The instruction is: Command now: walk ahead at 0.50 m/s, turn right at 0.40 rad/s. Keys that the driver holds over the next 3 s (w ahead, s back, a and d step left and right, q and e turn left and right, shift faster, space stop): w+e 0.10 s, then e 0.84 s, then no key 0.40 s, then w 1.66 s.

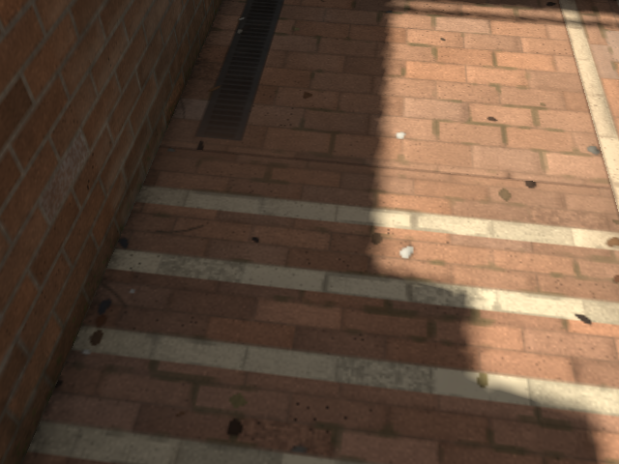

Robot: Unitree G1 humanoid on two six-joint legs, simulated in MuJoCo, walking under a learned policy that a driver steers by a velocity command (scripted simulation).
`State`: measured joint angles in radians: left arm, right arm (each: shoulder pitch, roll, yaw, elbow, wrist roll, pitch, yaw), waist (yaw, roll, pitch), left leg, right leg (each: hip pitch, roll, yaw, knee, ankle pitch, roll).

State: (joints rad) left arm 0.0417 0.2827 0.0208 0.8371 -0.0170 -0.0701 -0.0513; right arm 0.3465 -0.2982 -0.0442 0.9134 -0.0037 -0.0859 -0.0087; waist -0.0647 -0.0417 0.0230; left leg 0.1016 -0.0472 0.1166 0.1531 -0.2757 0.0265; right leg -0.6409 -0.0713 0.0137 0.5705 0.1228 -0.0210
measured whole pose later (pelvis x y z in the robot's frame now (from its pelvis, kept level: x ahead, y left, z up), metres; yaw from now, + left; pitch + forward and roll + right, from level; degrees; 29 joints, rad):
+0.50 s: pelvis +0.25 -0.04 +0.00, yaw -17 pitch +3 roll +0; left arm 0.24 0.31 0.08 0.74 -0.02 0.02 0.03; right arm 0.06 -0.30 -0.03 0.73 -0.01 -0.06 -0.01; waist 0.05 0.03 0.03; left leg -0.53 -0.02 -0.12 0.58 -0.12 -0.07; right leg -0.24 0.14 0.18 0.48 -0.27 -0.07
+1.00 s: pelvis +0.30 -0.07 -0.01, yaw -35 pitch +1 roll +2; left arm 0.19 0.31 0.07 0.64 -0.01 0.07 0.01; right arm 0.11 -0.31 -0.07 0.80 -0.02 0.01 -0.03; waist -0.01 0.01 0.08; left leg -0.37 0.08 0.09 0.71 -0.42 -0.05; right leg -0.32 0.00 -0.01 0.60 -0.30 -0.05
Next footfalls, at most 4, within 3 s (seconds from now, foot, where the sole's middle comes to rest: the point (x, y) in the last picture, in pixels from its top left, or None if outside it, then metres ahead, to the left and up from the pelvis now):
0.10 right None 0.24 -0.12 -0.78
0.54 left None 0.44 0.03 -0.78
0.96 right None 0.29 -0.18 -0.78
1.36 left None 0.43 0.00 -0.78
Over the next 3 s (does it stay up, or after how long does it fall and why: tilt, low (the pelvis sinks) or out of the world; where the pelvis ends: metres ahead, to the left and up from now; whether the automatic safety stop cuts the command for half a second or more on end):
stays up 0.95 -0.45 0.00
